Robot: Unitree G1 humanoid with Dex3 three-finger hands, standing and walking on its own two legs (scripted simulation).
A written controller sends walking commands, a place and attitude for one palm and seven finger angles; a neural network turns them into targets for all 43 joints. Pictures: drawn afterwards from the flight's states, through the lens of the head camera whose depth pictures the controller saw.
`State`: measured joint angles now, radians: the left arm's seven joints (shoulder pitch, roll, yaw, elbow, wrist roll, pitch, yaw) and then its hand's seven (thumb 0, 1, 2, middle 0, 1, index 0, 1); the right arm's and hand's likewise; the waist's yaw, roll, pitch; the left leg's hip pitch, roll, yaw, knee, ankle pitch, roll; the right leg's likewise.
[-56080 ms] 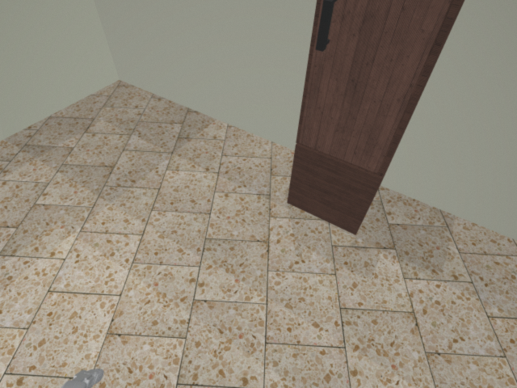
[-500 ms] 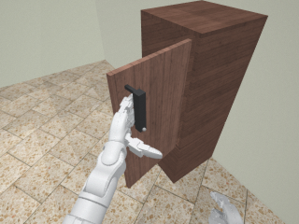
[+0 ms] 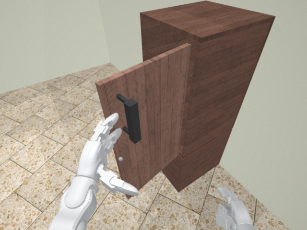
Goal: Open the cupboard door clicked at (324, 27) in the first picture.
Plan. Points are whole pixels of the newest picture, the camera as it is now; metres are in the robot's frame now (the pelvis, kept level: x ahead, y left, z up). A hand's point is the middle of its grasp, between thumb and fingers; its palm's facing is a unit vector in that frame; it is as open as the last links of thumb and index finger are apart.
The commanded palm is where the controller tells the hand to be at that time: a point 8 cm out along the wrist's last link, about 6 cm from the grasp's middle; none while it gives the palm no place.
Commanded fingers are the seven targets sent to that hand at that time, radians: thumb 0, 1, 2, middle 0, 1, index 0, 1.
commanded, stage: slide the hand sideways off the handle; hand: left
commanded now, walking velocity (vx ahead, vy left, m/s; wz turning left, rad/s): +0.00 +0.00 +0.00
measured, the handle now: (128, 118) +0.36 +0.10 +0.14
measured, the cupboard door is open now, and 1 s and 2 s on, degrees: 100 100 100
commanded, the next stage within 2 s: draw the hand back to the body in 0.30 s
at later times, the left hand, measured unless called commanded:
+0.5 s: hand (104, 174) +0.20 +0.12 +0.13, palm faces -0.04 -1.00 -0.04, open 16.3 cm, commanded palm +0.18 +0.19 +0.14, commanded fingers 0.00 -0.50 0.30 -0.15 -0.30 -0.15 -0.30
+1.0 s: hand (69, 169) +0.20 +0.20 +0.14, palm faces +0.12 -0.98 -0.19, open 15.8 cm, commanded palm +0.16 +0.25 +0.15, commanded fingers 0.00 -0.12 0.47 -0.16 -0.30 -0.16 -0.30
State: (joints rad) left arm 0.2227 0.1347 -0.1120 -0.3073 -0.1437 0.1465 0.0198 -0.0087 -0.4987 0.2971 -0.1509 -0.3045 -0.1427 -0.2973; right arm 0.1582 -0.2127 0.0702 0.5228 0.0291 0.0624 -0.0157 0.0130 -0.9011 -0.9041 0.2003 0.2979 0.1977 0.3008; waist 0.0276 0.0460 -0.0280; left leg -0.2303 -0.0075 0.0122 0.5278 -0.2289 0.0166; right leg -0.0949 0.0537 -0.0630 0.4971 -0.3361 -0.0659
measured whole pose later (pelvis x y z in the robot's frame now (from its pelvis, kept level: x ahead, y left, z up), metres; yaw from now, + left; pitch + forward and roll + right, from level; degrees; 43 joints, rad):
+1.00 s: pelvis +0.00 +0.01 +0.00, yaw +1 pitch -3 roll -1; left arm 0.42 0.29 0.14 -0.43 -0.19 0.02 -0.07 -0.01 -0.39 0.34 -0.16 -0.31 -0.15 -0.30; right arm 0.19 -0.23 0.06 0.59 0.03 -0.17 -0.09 0.01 -0.90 -0.90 0.20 0.30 0.20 0.30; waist 0.04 0.05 -0.01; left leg -0.26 -0.01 0.00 0.54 -0.23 0.03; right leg -0.10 0.05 -0.07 0.48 -0.32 -0.05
